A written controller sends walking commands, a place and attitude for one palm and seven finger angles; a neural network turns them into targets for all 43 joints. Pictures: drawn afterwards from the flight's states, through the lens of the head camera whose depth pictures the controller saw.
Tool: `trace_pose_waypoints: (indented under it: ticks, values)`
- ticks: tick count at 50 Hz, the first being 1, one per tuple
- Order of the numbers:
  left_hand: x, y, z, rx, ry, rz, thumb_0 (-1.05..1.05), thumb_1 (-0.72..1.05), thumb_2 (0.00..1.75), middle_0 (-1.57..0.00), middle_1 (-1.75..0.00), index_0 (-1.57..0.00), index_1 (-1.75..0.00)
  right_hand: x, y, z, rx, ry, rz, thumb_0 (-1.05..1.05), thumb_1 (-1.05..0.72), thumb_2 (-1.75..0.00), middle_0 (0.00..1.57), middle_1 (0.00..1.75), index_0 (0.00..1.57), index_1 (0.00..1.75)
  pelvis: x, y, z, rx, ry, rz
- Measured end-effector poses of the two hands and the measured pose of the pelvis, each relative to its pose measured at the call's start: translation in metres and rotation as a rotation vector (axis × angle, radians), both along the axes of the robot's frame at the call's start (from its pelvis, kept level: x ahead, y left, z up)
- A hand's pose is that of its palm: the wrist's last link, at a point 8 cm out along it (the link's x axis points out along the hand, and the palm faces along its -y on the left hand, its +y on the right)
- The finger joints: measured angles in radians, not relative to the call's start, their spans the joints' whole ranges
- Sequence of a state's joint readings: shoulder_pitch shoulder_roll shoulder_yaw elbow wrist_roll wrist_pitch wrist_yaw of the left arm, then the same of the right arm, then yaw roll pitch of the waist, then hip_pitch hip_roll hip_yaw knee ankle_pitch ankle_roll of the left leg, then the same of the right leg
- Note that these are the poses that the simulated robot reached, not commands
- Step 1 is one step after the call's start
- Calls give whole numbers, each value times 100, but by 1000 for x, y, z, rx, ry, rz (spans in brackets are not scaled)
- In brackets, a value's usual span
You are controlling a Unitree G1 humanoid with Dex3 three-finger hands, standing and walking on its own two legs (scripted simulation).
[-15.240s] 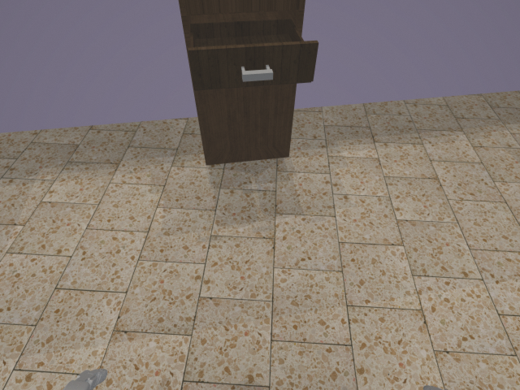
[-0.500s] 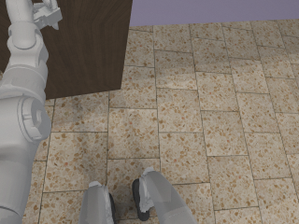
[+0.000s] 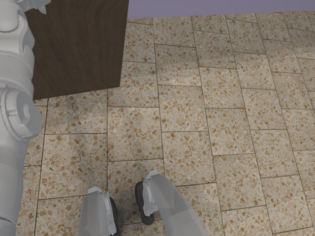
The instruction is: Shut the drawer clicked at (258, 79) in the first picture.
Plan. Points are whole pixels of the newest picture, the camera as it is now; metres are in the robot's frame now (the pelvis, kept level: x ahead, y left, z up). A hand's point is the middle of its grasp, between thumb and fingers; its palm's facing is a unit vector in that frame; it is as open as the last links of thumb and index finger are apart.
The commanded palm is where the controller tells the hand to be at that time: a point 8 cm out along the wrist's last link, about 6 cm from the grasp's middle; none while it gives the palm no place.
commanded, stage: pull the fist back off the drawer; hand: left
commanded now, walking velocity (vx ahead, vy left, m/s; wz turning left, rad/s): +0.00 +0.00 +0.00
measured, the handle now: out of the picture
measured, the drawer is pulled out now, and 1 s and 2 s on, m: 0.00 0.00 0.00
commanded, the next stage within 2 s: draw the hand back to the body in 0.38 s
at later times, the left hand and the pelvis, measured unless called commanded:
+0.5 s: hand out of the picture +0.62 +0.11 +0.08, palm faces +0.09 -1.00 -0.03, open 3.2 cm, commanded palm +0.58 +0.15 +0.09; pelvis +0.05 -0.01 +0.03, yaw +0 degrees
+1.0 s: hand out of the picture +0.45 +0.17 +0.18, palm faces +0.03 -1.00 -0.03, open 3.2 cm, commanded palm +0.42 +0.22 +0.19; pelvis +0.09 +0.00 +0.10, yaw +1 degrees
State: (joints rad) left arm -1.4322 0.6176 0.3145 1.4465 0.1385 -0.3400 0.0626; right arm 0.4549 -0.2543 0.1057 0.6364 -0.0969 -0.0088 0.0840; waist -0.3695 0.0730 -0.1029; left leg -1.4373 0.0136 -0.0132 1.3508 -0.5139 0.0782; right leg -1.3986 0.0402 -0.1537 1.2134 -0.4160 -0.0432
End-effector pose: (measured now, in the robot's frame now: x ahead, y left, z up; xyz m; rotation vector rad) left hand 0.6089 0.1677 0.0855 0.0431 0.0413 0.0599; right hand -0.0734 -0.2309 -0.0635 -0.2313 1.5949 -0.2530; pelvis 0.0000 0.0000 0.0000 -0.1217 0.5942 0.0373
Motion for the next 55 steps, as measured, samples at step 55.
trace_pose_waypoints:
  ticks: [55]
  values:
    - [-216,64,110,131,-13,19,1,89,90,-140,-159,-140,-160,315,-3,95,93,-742,175,1,-91,-90,20,30,19,30,85,2,114,98,-430,-19]
